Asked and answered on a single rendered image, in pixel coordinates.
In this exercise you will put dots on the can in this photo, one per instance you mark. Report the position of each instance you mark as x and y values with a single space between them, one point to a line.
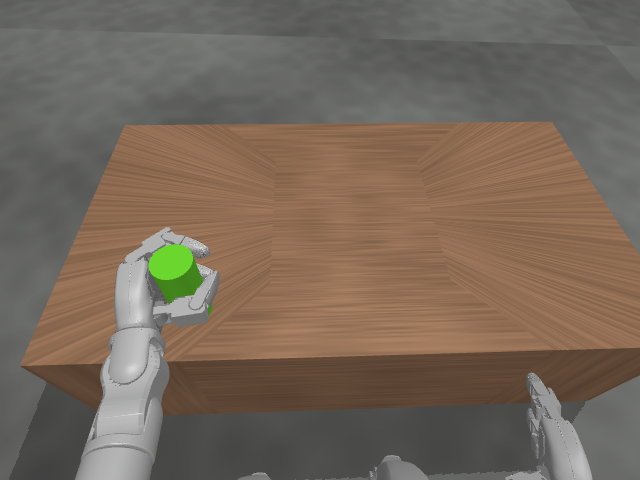
175 271

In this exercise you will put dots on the left robot arm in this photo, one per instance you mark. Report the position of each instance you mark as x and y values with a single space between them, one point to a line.
124 436

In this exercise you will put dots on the right robot hand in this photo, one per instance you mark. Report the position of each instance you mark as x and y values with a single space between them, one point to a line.
554 440

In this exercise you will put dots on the left robot hand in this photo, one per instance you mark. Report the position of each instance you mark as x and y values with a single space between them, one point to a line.
138 300

